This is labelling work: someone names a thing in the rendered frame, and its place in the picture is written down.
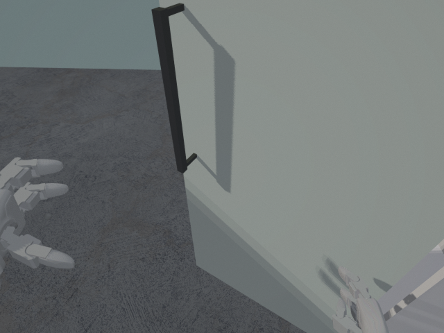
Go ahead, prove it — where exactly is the right robot hand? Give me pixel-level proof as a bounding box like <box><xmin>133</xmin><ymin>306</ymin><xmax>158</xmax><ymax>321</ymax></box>
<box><xmin>332</xmin><ymin>266</ymin><xmax>389</xmax><ymax>333</ymax></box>

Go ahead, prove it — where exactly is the fridge door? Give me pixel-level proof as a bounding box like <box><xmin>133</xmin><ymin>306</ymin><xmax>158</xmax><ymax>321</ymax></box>
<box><xmin>159</xmin><ymin>0</ymin><xmax>444</xmax><ymax>333</ymax></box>

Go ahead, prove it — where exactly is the handle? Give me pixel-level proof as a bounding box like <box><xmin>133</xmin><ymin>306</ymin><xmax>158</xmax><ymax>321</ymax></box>
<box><xmin>152</xmin><ymin>3</ymin><xmax>197</xmax><ymax>173</ymax></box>

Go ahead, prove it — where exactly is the left robot hand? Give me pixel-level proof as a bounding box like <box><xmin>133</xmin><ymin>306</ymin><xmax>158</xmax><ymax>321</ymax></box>
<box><xmin>0</xmin><ymin>157</ymin><xmax>75</xmax><ymax>268</ymax></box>

